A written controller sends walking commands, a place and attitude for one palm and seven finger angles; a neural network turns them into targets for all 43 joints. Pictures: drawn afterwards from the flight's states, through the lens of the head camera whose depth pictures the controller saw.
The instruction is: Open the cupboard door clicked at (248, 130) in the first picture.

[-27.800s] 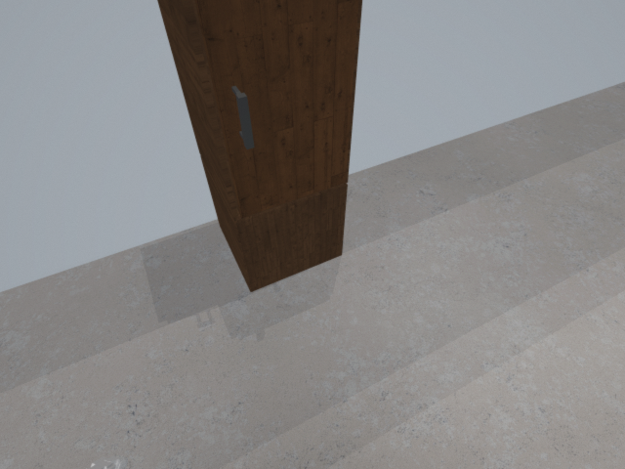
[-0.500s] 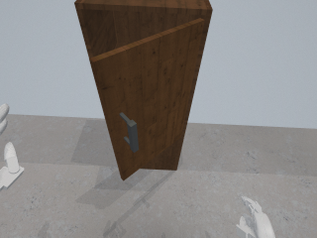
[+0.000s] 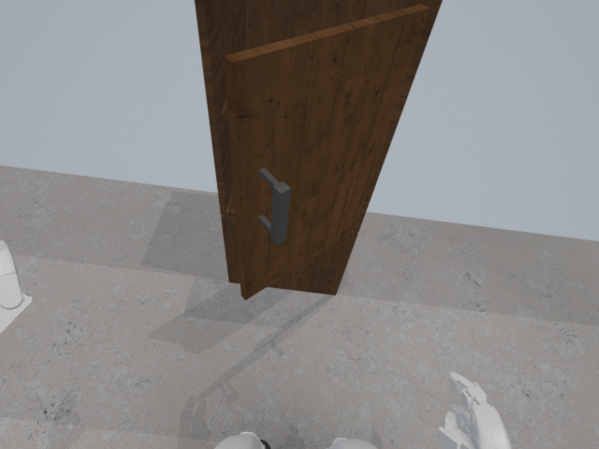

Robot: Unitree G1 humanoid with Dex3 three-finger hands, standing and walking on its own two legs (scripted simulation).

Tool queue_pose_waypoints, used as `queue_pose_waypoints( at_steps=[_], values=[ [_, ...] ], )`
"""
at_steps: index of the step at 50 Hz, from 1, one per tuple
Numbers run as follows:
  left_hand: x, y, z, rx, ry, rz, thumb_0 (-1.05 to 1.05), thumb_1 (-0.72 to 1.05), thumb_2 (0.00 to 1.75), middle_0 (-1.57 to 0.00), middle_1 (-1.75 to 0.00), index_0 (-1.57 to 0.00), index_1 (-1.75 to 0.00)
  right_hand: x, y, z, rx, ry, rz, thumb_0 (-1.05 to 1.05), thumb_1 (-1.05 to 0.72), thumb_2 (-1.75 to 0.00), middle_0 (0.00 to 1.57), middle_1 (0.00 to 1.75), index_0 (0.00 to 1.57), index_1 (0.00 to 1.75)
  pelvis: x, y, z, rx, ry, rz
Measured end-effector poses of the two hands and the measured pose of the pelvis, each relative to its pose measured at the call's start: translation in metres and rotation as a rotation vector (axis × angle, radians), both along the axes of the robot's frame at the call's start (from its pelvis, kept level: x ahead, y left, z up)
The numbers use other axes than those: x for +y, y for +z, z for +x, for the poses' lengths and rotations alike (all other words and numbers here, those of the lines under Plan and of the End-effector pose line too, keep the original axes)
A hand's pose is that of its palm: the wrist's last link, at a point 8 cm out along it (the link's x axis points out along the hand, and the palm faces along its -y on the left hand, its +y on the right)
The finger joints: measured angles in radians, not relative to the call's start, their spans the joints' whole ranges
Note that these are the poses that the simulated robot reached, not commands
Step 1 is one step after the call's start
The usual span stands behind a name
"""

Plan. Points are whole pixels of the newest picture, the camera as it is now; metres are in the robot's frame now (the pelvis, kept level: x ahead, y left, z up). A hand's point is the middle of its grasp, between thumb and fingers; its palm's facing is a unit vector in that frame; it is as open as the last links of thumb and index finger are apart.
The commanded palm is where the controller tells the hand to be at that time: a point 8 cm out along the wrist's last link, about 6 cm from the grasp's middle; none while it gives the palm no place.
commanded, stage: step back with the hand held close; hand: left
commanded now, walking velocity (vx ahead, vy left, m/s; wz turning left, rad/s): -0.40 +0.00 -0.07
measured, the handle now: (272, 207) +0.48 +0.07 +0.01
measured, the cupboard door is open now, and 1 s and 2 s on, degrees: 43 43 43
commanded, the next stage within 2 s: stop stepping back and stand still in 0.22 s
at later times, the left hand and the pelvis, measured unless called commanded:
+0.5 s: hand (28, 395) +0.14 +0.22 +0.17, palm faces +0.28 -0.84 -0.47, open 7.4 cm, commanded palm +0.09 +0.26 +0.19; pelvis -0.09 -0.02 +0.00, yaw -7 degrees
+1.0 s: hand out of the picture +0.09 +0.22 +0.17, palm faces +0.35 -0.84 -0.42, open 7.4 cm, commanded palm +0.03 +0.26 +0.19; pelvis -0.15 -0.02 +0.01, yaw -7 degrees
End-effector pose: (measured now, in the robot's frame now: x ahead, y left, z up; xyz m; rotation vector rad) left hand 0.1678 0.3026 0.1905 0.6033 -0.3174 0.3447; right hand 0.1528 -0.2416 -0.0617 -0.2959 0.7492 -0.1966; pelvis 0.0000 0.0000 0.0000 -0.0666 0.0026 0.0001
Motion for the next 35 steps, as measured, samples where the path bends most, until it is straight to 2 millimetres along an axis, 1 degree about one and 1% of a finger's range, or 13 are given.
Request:
queue_pose_waypoints(
  at_steps=[3,6,10,14,16,19,22,24,26,28,30,32,35],
  values=[
    [0.006,0.007,-0.009,-0.025,0.026,-0.036,0.02,0.88,0.90,-0.22,-0.30,-0.22,-0.30,0.010,0.008,-0.006,-0.010,0.016,0.018,0.01,-0.91,-0.90,0.20,0.30,0.20,0.30,0.001,0.008,-0.006,0.024,-0.029,-0.011],
    [0.003,0.008,-0.013,-0.035,0.021,-0.101,0.02,0.89,0.90,-0.21,-0.30,-0.21,-0.30,0.019,0.015,-0.010,-0.022,0.035,0.035,0.01,-0.91,-0.90,0.20,0.30,0.20,0.30,0.001,0.015,-0.014,0.050,-0.055,-0.017],
    [-0.013,0.004,-0.013,-0.018,-0.040,-0.150,0.02,0.89,0.90,-0.21,-0.30,-0.21,-0.30,0.023,0.019,-0.019,-0.050,0.051,0.055,0.01,-0.90,-0.90,0.20,0.30,0.20,0.30,-0.003,0.018,-0.033,0.080,-0.077,-0.016],
    [-0.034,0.003,-0.023,0.008,-0.136,-0.096,0.02,0.89,0.90,-0.21,-0.30,-0.21,-0.30,0.015,0.015,-0.035,-0.083,0.048,0.076,0.01,-0.90,-0.90,0.20,0.30,0.20,0.30,-0.013,0.009,-0.062,0.091,-0.108,0.019],
    [-0.047,0.004,-0.034,0.004,-0.187,-0.046,0.02,0.89,0.90,-0.21,-0.30,-0.21,-0.30,0.006,0.008,-0.048,-0.093,0.043,0.077,0.01,-0.90,-0.90,0.20,0.30,0.20,0.30,-0.017,0.001,-0.079,0.081,-0.134,0.039],
    [-0.056,0.011,-0.051,0.009,-0.232,-0.016,0.02,0.89,0.90,-0.22,-0.30,-0.21,-0.30,-0.008,0.003,-0.079,-0.052,-0.010,0.068,0.01,-0.90,-0.90,0.20,0.30,0.20,0.30,-0.019,0.002,-0.088,0.046,-0.138,0.031],
    [-0.051,0.011,-0.064,0.015,-0.210,-0.001,0.02,0.88,0.90,-0.22,-0.30,-0.22,-0.30,-0.023,0.001,-0.112,-0.011,-0.080,0.040,0.01,-0.90,-0.90,0.20,0.30,0.20,0.30,-0.019,0.001,-0.085,0.027,-0.149,0.047],
    [-0.042,0.005,-0.067,0.009,-0.170,-0.016,0.01,0.88,0.90,-0.22,-0.30,-0.22,-0.30,-0.033,-0.005,-0.130,0.001,-0.121,0.010,0.01,-0.90,-0.90,0.20,0.30,0.20,0.30,-0.016,-0.003,-0.084,0.021,-0.138,0.035],
    [-0.032,-0.002,-0.067,0.007,-0.123,-0.059,0.01,0.88,0.90,-0.22,-0.30,-0.22,-0.30,-0.039,-0.008,-0.148,0.025,-0.156,-0.006,0.01,-0.91,-0.90,0.20,0.30,0.20,0.30,-0.014,-0.002,-0.090,0.006,-0.125,0.044],
    [-0.027,-0.009,-0.068,0.021,-0.086,-0.096,0.01,0.88,0.90,-0.22,-0.30,-0.22,-0.30,-0.042,-0.008,-0.163,0.033,-0.168,-0.015,0.01,-0.91,-0.90,0.20,0.30,0.20,0.30,-0.013,-0.001,-0.098,0.000,-0.128,0.049],
    [-0.028,-0.012,-0.072,0.041,-0.076,-0.112,0.02,0.88,0.90,-0.22,-0.30,-0.21,-0.30,-0.042,-0.006,-0.175,0.025,-0.172,-0.012,0.01,-0.91,-0.90,0.20,0.30,0.20,0.30,-0.013,0.002,-0.108,-0.002,-0.127,0.052],
    [-0.035,-0.009,-0.081,0.057,-0.091,-0.104,0.02,0.89,0.90,-0.21,-0.30,-0.21,-0.30,-0.040,-0.003,-0.184,0.012,-0.168,-0.001,0.01,-0.91,-0.90,0.20,0.30,0.20,0.30,-0.015,0.004,-0.117,0.001,-0.116,0.050],
    [-0.047,-0.002,-0.101,0.072,-0.131,-0.064,0.02,0.89,0.90,-0.21,-0.30,-0.21,-0.30,-0.036,-0.003,-0.192,-0.001,-0.154,0.023,0.01,-0.91,-0.90,0.20,0.30,0.20,0.30,-0.019,0.006,-0.128,0.002,-0.101,0.041]
  ],
)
